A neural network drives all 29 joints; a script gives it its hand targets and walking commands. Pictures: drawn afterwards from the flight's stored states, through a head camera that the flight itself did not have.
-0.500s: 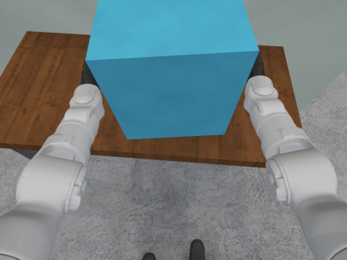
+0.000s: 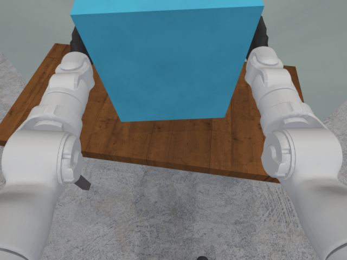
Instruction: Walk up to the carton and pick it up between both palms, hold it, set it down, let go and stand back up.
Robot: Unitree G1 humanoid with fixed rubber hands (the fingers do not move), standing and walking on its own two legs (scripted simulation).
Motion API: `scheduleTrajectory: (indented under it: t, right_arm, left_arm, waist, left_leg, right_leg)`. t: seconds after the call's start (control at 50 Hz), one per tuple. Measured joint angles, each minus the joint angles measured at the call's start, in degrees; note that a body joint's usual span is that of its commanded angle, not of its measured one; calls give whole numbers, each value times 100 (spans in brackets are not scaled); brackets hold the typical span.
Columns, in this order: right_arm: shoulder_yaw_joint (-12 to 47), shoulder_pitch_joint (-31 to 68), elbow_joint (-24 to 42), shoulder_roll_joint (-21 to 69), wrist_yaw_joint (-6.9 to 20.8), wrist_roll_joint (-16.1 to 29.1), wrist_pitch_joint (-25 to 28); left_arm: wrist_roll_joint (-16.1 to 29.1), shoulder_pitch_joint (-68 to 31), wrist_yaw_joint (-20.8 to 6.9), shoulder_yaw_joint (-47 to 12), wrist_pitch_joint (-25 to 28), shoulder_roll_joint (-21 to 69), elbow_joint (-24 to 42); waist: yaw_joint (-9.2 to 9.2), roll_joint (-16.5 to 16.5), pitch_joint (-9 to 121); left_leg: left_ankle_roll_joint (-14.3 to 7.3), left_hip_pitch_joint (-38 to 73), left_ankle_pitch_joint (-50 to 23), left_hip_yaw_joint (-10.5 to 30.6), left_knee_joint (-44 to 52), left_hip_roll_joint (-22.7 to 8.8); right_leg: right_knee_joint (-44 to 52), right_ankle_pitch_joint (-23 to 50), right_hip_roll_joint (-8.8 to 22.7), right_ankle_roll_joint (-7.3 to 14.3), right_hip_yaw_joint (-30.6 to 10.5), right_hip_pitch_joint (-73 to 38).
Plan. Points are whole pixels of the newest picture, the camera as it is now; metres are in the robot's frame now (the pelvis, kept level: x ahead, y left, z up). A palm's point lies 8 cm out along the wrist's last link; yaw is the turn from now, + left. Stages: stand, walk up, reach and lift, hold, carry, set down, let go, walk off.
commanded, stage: reach and lift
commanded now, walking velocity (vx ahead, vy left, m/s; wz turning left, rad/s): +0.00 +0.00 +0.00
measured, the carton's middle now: (169, 39) +0.57 +0.03 +0.15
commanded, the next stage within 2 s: hold in 1.40 s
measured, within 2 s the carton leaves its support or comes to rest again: neither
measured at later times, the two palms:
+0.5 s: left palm (77, 70) +0.41 +0.19 +0.20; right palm (285, 59) +0.43 -0.17 +0.22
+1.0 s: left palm (70, 57) +0.39 +0.18 +0.24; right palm (313, 46) +0.40 -0.18 +0.26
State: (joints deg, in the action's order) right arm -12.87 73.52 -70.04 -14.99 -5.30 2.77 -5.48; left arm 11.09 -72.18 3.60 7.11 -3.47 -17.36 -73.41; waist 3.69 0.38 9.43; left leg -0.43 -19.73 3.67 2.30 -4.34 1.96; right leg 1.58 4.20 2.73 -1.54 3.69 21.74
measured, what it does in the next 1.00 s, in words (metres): stands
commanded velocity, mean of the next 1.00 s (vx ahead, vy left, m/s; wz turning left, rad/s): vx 0.00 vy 0.00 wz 0.00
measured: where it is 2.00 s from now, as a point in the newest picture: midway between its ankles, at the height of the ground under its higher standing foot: outside the picture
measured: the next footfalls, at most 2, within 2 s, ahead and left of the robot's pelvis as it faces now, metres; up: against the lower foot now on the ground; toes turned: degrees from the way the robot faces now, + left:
none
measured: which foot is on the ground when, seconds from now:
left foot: down 0.00-1.00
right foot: down 0.00-1.00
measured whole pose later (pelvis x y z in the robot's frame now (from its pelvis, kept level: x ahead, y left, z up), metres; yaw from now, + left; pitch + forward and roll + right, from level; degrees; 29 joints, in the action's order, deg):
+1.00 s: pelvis -0.01 -0.02 +0.01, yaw -1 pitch +5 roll +0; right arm -18.8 58.0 -35.9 -6.3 -3.6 -7.2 -32.4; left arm -2.6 -53.5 -0.1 17.3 -28.7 -10.6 -39.2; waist 2.4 1.1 10.2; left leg 0.5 -1.1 1.5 1.9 2.2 -0.2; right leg 5.1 5.0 0.5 0.1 3.3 4.9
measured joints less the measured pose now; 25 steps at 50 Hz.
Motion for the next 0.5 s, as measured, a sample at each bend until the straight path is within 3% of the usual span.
scheduleTrajectory:
  t: [0.18, 0.32, 0.5]
  right_arm:
    - [-546, -1048, 1065, 437, 111, -594, -522]
    - [-532, -1832, 1985, 732, 119, -669, -801]
    - [-468, -1601, 2309, 704, 73, -592, -1157]
  left_arm:
    - [-690, 1024, -57, 553, -461, 385, 941]
    - [-739, 1862, -74, 646, -683, 614, 1817]
    - [-763, 1828, -61, 662, -1045, 552, 2329]
  waist:
    - [71, 92, 116]
    - [66, 65, 177]
    - [11, -4, 253]
  left_leg:
    - [-27, 761, -260, 53, 632, -15]
    - [1, 1015, -222, 14, 597, -84]
    - [71, 1003, -94, -72, 258, -160]
  right_leg:
    - [359, 99, -13, 20, 52, -646]
    - [351, 96, -86, 71, 17, -896]
    - [291, 152, -171, 151, -67, -980]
